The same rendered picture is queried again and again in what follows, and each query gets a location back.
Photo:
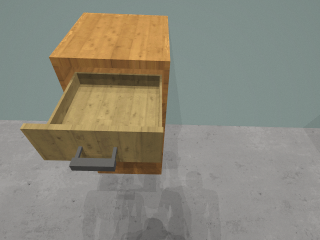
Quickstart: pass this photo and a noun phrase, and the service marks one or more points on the cabinet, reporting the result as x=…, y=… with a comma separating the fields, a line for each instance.
x=123, y=44

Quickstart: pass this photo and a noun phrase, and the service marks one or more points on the drawer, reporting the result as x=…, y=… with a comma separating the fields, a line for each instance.
x=99, y=111

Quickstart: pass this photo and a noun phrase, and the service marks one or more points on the handle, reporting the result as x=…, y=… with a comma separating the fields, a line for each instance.
x=93, y=164

